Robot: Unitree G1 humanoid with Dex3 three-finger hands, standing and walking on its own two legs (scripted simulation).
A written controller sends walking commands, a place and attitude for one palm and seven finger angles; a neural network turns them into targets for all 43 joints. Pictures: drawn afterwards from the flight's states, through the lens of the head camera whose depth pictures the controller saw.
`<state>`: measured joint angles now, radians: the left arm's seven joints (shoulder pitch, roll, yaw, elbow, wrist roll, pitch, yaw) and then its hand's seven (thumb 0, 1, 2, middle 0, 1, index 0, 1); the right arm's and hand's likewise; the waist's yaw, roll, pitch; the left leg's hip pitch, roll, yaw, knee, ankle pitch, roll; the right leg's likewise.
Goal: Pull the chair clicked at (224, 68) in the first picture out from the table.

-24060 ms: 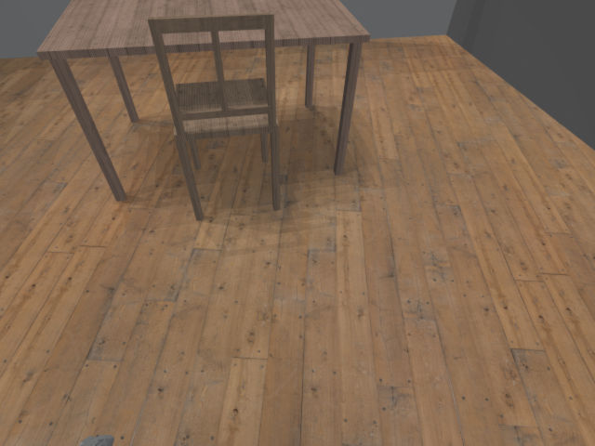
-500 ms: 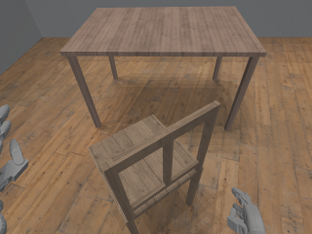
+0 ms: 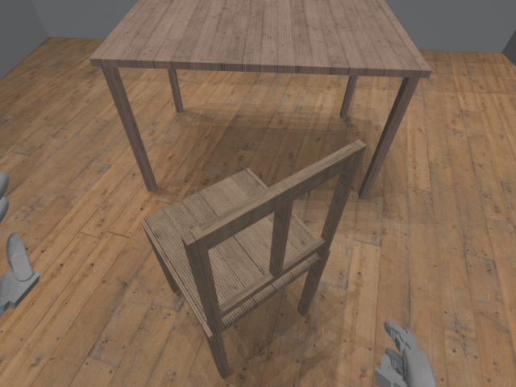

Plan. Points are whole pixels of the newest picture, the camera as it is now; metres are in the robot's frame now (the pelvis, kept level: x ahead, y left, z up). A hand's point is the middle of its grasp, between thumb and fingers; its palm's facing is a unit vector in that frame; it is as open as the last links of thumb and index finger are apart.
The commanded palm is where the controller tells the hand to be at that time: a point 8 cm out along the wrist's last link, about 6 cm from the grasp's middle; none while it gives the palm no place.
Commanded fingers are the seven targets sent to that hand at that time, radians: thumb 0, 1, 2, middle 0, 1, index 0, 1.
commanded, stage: step back with the hand held close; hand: left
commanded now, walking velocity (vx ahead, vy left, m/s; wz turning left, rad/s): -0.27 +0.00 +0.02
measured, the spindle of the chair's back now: (279, 241) +0.41 -0.01 -0.08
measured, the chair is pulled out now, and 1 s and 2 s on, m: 0.57 0.57 0.57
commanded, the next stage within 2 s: stop stepping back and stand still in 1.14 s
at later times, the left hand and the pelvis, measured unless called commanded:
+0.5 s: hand (35, 284) +0.19 +0.25 +0.17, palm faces +0.43 -0.76 -0.48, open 7.4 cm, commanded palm +0.12 +0.29 +0.18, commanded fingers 0.00 0.90 0.90 -0.20 -0.30 -0.20 -0.30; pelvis -0.02 -0.01 -0.01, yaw +0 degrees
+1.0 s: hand (34, 329) +0.14 +0.23 +0.17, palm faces +0.34 -0.81 -0.47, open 7.4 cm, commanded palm +0.07 +0.29 +0.18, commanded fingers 0.00 0.90 0.90 -0.20 -0.30 -0.20 -0.30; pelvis -0.07 -0.01 +0.00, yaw +0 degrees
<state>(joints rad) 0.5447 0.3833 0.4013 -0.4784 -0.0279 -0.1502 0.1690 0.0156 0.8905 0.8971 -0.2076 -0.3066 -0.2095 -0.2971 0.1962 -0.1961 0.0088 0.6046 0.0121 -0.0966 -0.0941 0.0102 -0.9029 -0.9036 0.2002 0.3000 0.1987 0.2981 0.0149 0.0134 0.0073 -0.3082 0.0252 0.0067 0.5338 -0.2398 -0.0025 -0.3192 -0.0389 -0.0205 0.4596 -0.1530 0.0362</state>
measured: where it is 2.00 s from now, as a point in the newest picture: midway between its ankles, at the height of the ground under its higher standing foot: outside the picture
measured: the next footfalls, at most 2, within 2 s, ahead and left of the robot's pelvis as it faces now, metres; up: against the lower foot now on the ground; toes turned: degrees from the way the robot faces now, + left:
right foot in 0.78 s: -0.01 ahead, -0.14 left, +0.00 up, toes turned -2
left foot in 1.06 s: -0.03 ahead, +0.10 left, +0.00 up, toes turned +0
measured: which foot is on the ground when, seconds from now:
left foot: down 0.00-0.90, up 0.92-1.00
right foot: down 0.00-0.64, up 0.66-0.76, down 0.78-1.00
